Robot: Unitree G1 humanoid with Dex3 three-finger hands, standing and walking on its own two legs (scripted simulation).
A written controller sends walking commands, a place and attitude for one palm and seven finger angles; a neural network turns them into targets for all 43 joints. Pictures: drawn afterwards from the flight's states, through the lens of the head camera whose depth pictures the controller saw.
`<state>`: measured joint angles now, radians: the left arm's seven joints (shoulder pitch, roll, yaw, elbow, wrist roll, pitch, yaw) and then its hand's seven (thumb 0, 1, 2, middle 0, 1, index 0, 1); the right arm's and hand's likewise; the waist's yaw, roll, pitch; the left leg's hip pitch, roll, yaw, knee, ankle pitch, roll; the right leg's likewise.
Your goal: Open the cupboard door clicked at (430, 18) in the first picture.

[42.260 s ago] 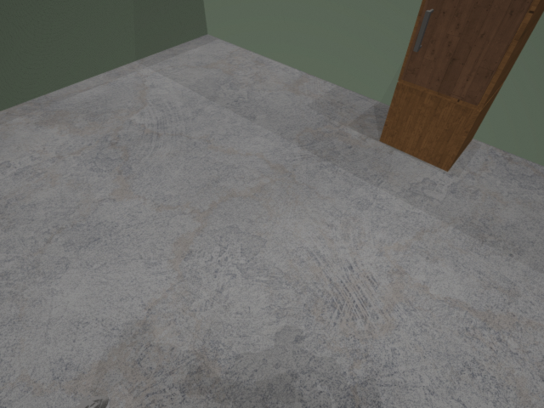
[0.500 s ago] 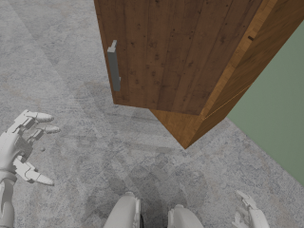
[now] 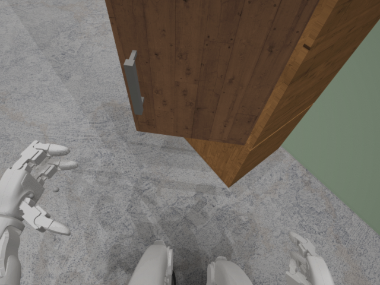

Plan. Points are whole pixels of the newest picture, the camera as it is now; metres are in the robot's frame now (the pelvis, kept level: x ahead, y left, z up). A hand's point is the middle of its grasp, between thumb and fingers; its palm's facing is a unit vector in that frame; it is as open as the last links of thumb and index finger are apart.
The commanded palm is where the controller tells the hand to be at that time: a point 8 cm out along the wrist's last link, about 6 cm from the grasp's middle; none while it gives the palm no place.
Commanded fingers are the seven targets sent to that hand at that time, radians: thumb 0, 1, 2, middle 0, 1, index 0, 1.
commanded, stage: move the hooked fingers beside the handle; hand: left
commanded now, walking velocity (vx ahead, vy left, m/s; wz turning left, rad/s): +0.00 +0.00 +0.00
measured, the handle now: (136, 85) +0.57 +0.18 +0.02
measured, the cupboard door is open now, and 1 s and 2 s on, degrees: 45 45 45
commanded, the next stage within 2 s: none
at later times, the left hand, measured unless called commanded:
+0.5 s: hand (75, 155) +0.35 +0.26 +0.03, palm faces -0.05 -1.00 -0.05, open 14.0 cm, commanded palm +0.34 +0.31 +0.03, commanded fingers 0.00 -0.50 0.30 -0.30 -1.20 -0.30 -1.20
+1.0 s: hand (88, 126) +0.43 +0.26 +0.02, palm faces -0.04 -1.00 -0.02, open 14.0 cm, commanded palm +0.42 +0.30 +0.03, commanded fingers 0.00 -0.50 0.30 -0.30 -1.20 -0.30 -1.20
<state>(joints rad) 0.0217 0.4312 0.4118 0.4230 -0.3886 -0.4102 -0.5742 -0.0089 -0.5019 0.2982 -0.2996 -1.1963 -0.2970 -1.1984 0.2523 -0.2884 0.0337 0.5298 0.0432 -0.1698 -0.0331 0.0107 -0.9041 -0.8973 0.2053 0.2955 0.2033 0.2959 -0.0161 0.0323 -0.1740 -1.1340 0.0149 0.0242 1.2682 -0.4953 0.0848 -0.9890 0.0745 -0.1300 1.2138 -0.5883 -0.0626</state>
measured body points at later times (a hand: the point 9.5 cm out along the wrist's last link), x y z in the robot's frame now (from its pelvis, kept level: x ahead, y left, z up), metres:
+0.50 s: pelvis +0.00 +0.01 +0.00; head +0.11 +0.03 +0.43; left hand +0.35 +0.32 +0.04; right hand +0.13 -0.26 -0.09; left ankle +0.06 +0.07 -0.63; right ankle +0.00 -0.09 -0.63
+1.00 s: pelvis +0.00 +0.01 -0.01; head +0.13 +0.05 +0.42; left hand +0.43 +0.31 +0.03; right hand +0.08 -0.26 -0.11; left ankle +0.06 +0.07 -0.63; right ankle +0.00 -0.09 -0.63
